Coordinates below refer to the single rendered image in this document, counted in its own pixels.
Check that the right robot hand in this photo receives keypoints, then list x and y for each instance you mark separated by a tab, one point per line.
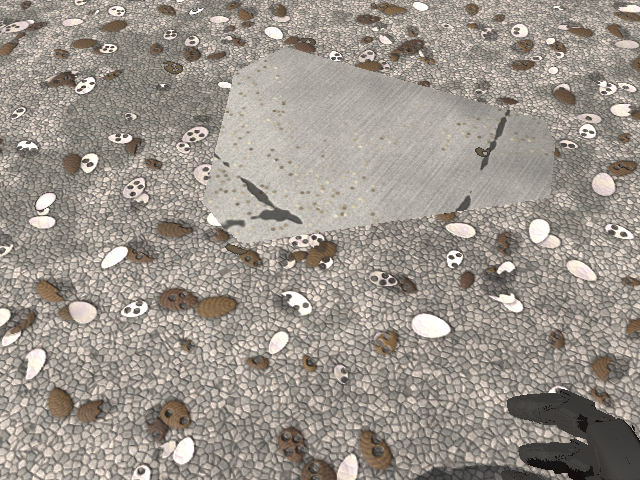
613	450

